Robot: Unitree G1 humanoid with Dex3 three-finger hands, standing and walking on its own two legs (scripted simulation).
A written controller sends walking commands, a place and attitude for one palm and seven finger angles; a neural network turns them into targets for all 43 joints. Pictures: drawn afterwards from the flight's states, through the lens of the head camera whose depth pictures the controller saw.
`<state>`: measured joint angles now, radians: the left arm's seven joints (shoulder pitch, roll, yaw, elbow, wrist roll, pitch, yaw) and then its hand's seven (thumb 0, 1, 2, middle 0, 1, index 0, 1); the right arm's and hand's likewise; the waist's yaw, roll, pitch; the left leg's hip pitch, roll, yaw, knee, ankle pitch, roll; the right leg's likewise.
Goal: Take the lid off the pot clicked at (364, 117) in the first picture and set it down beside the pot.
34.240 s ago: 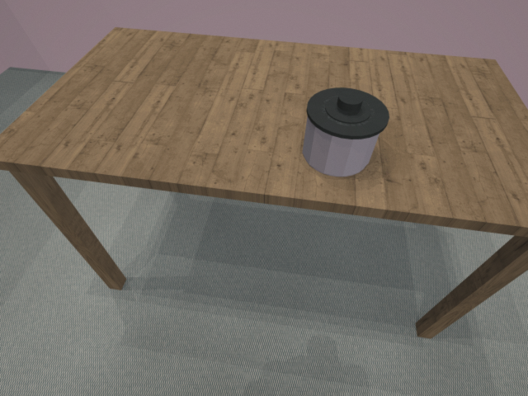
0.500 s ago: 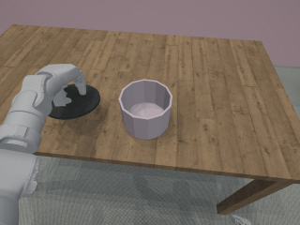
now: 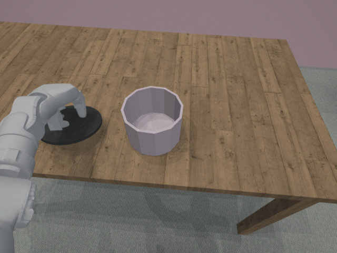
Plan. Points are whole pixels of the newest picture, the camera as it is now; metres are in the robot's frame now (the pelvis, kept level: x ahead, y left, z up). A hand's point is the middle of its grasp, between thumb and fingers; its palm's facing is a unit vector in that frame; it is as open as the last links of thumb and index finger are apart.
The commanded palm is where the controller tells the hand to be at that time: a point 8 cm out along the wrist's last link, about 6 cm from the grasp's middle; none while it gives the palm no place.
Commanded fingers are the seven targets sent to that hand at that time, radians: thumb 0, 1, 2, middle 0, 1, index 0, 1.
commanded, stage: lower the lid onto the table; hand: left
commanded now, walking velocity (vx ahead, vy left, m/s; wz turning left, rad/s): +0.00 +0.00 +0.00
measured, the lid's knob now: (68, 115) +0.45 +0.27 +0.04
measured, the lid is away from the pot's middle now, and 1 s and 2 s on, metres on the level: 0.23 0.24 0.25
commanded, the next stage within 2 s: open the fingers wide in 1.20 s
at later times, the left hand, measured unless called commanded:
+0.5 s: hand (60, 119) +0.43 +0.28 +0.05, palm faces -0.50 -0.07 -0.86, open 7.4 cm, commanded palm +0.45 +0.27 +0.11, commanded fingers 0.00 0.41 1.30 -0.97 -0.73 -1.02 -0.76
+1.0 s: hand (61, 120) +0.43 +0.28 +0.04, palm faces -0.49 -0.07 -0.87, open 7.6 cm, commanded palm +0.46 +0.27 +0.07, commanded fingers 0.00 0.41 1.30 -0.97 -0.73 -1.02 -0.76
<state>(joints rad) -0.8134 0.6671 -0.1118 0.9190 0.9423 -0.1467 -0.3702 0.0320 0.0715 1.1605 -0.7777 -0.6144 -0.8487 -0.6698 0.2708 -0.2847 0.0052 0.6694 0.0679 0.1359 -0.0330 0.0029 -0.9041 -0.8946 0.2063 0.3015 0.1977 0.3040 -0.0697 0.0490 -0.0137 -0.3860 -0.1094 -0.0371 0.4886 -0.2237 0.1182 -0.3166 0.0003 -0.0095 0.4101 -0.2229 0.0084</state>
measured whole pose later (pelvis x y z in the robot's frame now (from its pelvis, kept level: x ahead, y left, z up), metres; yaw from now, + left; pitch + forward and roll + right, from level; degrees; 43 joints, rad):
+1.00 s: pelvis -0.01 +0.00 -0.02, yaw -2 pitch +13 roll -4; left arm -0.94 0.73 -0.10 1.16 0.96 -0.21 -0.32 0.01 -0.02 1.09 -0.82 -0.69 -0.90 -0.72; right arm 0.33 -0.29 0.03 0.67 0.10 0.15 -0.05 0.00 -0.90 -0.89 0.21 0.30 0.20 0.30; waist -0.09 0.04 -0.09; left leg -0.62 -0.08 -0.01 0.71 -0.31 0.12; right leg -0.55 0.03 0.01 0.61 -0.29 0.02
